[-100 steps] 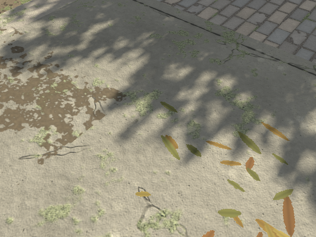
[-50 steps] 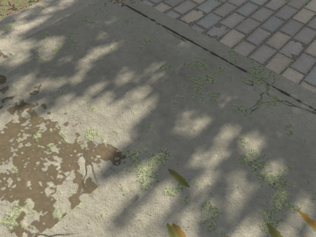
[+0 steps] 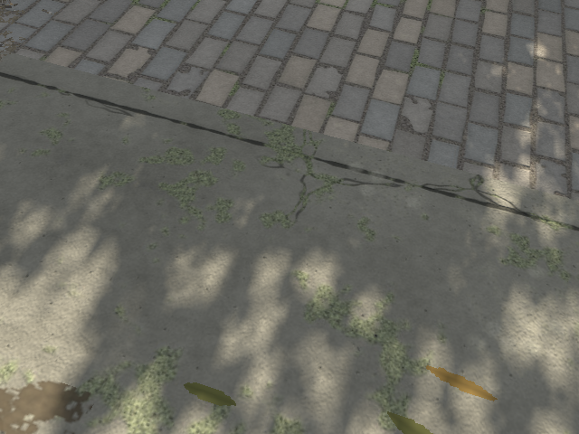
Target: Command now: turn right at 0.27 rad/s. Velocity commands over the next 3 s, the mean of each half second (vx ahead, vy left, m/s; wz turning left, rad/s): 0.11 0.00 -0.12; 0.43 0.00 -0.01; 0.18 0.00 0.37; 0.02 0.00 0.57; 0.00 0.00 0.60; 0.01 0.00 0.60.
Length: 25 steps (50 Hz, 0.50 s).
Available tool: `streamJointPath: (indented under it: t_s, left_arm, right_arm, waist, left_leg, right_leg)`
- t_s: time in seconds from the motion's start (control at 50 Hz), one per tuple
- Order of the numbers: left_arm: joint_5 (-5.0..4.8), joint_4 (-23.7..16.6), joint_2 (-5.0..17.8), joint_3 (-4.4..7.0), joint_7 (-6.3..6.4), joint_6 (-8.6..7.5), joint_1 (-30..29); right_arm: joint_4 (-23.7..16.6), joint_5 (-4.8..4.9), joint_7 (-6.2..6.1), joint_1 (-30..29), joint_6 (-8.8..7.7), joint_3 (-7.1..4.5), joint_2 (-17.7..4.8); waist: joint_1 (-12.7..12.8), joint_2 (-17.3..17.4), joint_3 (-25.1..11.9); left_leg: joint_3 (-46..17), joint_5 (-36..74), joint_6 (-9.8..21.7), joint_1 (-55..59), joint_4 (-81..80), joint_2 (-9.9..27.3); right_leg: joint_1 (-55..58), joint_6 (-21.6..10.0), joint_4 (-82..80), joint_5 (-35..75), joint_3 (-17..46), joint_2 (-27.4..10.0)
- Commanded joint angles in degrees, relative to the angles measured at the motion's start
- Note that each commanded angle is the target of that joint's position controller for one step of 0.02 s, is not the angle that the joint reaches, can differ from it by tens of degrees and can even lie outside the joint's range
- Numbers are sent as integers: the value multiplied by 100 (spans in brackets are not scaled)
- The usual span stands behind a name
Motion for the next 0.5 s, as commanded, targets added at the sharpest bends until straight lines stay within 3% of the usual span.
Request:
streamJointPath:
  t_s: [0.02,0.06,0.1,0.14,0.18,0.2,0.22,0.24,0.26,0.28,0.32,0.34,0.36,0.4,0.46,0.5]
  left_arm:
    - [-45,-260,222,42,16,-23,183]
    - [-30,-334,79,-50,13,-47,-47]
    - [1,-393,-54,-150,-32,-62,-222]
    - [-46,-354,105,-122,-54,-70,-193]
    - [-40,-162,124,-99,-72,-77,161]
    - [-5,-114,206,-81,-77,-73,222]
    - [30,-131,435,-45,-41,-63,315]
    - [73,-136,809,24,-4,-21,411]
    - [84,-5,381,-91,-82,-31,305]
    - [65,-30,185,-113,-157,-66,230]
    - [71,88,604,-7,-172,-128,582]
    - [41,124,695,16,-159,-206,665]
    - [34,159,665,6,-132,-293,766]
    - [-35,158,537,-17,-106,-425,777]
    - [-105,43,583,0,-142,-463,401]
    - [-136,19,607,15,-188,-423,238]
  right_arm:
    - [-356,28,-40,-291,-50,-65,-658]
    - [-277,18,-67,-154,-35,-47,-682]
    - [-248,37,-58,-145,-8,-81,-888]
    - [-195,67,-20,8,19,-118,-1068]
    - [-162,163,11,-55,25,-87,-1020]
    - [-84,198,26,123,-2,-60,-938]
    - [-75,116,61,237,-68,-6,-821]
    - [-138,-68,139,370,-164,55,-611]
    - [-87,-63,154,354,-190,134,-297]
    - [-75,-35,142,-4,-169,107,-489]
    - [-185,127,98,-422,-128,31,-619]
    - [-276,170,99,-488,-146,10,-676]
    - [-335,227,122,-546,-199,-20,-723]
    - [-354,284,210,-471,-340,-49,-736]
    - [-252,218,341,-379,-470,11,-546]
    - [0,183,387,138,-470,-12,-546]
  waist:
    - [151,1105,-258]
    - [26,1232,-306]
    - [-77,1383,-331]
    - [-151,1430,-323]
    - [75,1283,-278]
    - [104,1139,-255]
    - [56,802,-503]
    - [-164,-156,-784]
    - [-175,-649,-940]
    - [53,-476,-652]
    - [363,-887,108]
    - [393,-1120,470]
    - [418,-1200,655]
    - [351,-925,617]
    - [186,-560,304]
    - [-113,-482,50]
  left_leg:
    - [-942,1897,1067,659,-724,1152]
    - [-866,1843,1065,903,-695,1138]
    - [-784,1889,1062,729,-662,1145]
    - [-895,2055,1111,663,-563,1214]
    - [-852,2185,991,516,-341,1143]
    - [-827,2061,783,350,-270,1059]
    - [-721,1653,452,-39,-113,942]
    - [-214,644,125,-453,348,469]
    - [155,-332,-146,-121,155,205]
    - [373,-534,-277,-93,417,22]
    - [663,-1245,-213,-993,1314,-218]
    - [487,-1411,-92,-1332,1702,-95]
    - [239,-1682,57,-1717,2171,80]
    - [7,-1836,298,-2258,2476,350]
    - [284,-1115,366,-1213,1370,261]
    - [649,16,250,202,593,-51]
  right_leg:
    - [-257,208,115,221,-106,-239]
    - [17,288,-900,278,-297,-502]
    - [709,304,-1867,137,-664,-726]
    - [1156,264,-2557,245,-878,-663]
    - [1818,59,-3913,1267,-992,-608]
    - [2229,-106,-4480,1836,-871,-656]
    - [2946,-290,-4342,2719,-392,-1085]
    - [3424,-609,-3827,4102,166,-1729]
    - [2816,-971,-3964,2722,204,-1835]
    - [2487,-961,-4216,918,218,-1572]
    - [2150,-1201,-4899,-1372,982,-1837]
    - [1987,-1408,-5193,-1707,1493,-2162]
    - [2052,-1555,-5339,-1544,1814,-2402]
    - [2530,-1617,-5354,-1061,1888,-2551]
    - [2248,-1368,-5267,-18,966,-2094]
    - [1546,-1257,-4980,256,420,-1793]
Next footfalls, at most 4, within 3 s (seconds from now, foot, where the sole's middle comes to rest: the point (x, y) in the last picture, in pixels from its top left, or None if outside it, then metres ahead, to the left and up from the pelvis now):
0.22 right None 0.02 -0.15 -0.78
0.56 left None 0.10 0.10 -0.78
1.06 right None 0.46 -0.13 -0.78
1.54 left None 0.47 0.12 -0.78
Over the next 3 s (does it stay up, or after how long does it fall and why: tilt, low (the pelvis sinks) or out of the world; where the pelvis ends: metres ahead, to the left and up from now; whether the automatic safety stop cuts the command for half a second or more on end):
stays up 0.44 0.01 -0.01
